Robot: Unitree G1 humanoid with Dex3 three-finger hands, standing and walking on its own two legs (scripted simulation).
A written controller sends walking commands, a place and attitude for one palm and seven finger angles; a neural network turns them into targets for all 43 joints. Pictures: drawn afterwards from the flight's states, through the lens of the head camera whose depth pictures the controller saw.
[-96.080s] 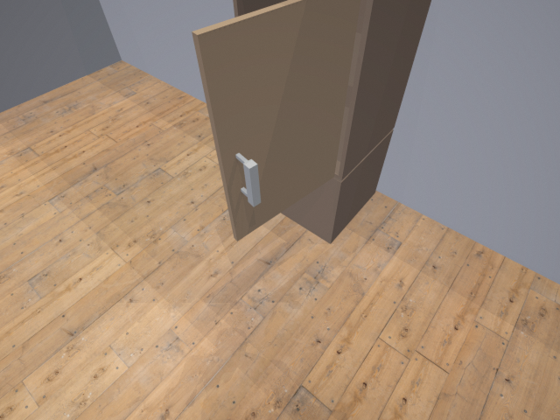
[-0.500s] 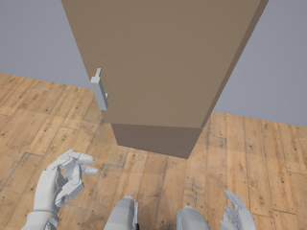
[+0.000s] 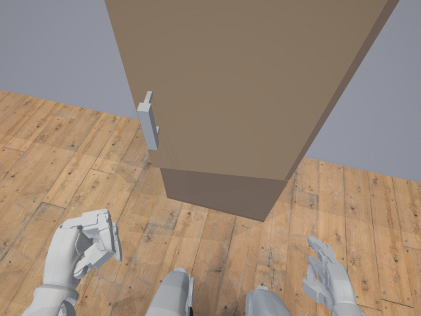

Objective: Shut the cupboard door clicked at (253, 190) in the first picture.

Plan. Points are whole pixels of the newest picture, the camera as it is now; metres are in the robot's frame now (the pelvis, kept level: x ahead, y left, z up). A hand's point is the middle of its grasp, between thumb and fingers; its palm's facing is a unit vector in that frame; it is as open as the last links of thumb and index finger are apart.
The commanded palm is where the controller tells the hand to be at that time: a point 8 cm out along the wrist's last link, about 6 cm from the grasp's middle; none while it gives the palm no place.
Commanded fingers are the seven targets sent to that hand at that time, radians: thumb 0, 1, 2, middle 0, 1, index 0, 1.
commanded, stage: raise the hand and make a fist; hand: left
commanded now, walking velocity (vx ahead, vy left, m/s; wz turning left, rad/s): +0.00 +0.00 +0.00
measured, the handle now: (151, 121) +0.50 +0.19 +0.02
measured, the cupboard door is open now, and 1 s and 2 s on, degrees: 9 9 9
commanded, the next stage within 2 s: bring the fist close to the handle in 0.58 s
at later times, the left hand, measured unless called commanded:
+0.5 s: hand (123, 238) +0.23 +0.17 +0.05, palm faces +0.01 -1.00 -0.06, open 3.1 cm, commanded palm +0.21 +0.22 +0.05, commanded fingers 0.00 0.90 0.90 -1.30 -1.50 -1.30 -1.50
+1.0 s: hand (140, 217) +0.28 +0.16 +0.03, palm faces -0.08 -1.00 -0.03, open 3.1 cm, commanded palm +0.27 +0.21 +0.04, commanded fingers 0.00 0.90 0.90 -1.30 -1.50 -1.30 -1.50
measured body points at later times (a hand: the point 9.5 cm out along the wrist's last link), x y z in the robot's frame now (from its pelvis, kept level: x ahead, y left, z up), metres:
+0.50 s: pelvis +0.00 -0.02 +0.00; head +0.09 -0.01 +0.44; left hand +0.22 +0.22 +0.06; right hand +0.18 -0.26 -0.08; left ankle +0.06 +0.10 -0.62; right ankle +0.02 -0.13 -0.62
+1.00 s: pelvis +0.00 -0.01 -0.01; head +0.10 +0.00 +0.43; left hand +0.28 +0.21 +0.03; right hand +0.18 -0.25 -0.10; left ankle +0.06 +0.10 -0.62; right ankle +0.02 -0.13 -0.62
